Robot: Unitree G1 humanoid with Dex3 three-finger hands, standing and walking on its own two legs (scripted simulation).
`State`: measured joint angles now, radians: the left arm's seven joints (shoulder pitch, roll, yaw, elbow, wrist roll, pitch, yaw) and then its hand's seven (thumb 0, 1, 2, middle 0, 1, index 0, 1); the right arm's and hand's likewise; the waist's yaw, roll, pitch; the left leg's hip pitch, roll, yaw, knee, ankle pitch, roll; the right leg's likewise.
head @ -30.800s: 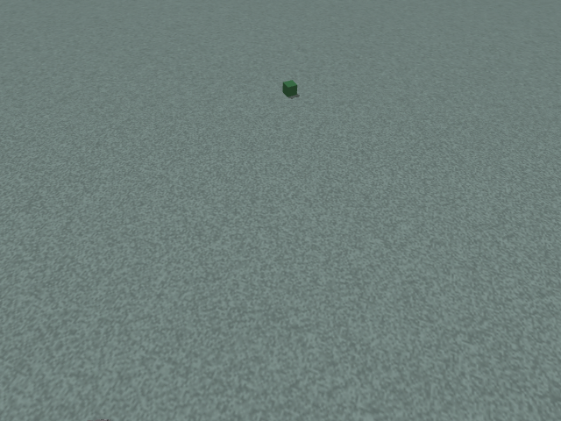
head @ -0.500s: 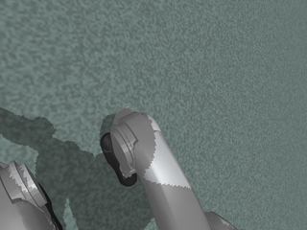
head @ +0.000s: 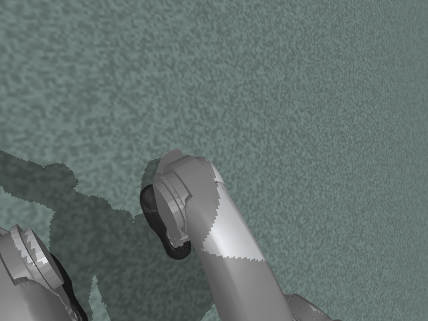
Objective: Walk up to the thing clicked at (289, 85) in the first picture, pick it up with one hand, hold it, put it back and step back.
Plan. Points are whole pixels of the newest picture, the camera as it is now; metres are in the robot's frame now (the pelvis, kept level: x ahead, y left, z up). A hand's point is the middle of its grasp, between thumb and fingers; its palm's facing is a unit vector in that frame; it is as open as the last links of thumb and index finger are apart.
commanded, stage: close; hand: left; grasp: from above
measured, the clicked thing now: out of the picture +0.47 +0.35 -0.30
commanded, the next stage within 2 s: settle in 0.42 s
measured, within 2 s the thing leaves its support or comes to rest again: leaves its support in 0.82 s
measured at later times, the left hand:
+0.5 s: hand out of the picture +0.46 +0.34 -0.26, palm faces -0.23 -0.35 -0.91, open 9.7 cm
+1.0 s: hand out of the picture +0.46 +0.36 -0.23, palm faces -0.18 -0.35 -0.92, open 9.6 cm
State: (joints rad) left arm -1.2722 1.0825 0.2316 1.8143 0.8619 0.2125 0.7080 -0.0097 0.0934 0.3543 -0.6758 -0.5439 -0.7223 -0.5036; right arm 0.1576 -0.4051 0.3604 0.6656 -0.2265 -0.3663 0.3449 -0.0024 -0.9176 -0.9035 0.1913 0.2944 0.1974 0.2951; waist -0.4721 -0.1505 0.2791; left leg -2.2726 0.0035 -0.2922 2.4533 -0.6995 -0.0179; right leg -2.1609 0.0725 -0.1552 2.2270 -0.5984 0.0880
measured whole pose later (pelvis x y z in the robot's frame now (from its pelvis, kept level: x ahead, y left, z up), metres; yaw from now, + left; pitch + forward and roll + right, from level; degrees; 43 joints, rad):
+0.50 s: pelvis +0.00 +0.00 +0.00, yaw +0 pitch +28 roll -17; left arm -1.26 1.07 0.23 1.81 0.87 0.21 0.71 -0.01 0.08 0.36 -0.70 -0.52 -0.75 -0.48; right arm 0.17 -0.40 0.36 0.67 -0.23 -0.37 0.35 0.00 -0.92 -0.90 0.19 0.29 0.20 0.30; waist -0.47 -0.14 0.27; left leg -2.27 0.01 -0.29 2.45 -0.71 -0.01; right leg -2.16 0.07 -0.15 2.22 -0.61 0.09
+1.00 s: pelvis +0.00 +0.00 +0.00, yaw +1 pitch +31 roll -15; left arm -1.19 0.98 0.25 1.63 0.85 0.27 0.63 -0.01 0.05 0.36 -0.75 -0.47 -0.80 -0.43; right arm 0.22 -0.38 0.28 0.70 -0.19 -0.33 0.35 0.00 -0.92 -0.90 0.19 0.29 0.20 0.30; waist -0.41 -0.10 0.19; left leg -2.29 0.01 -0.26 2.43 -0.70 -0.01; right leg -2.19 0.06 -0.13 2.22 -0.61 0.07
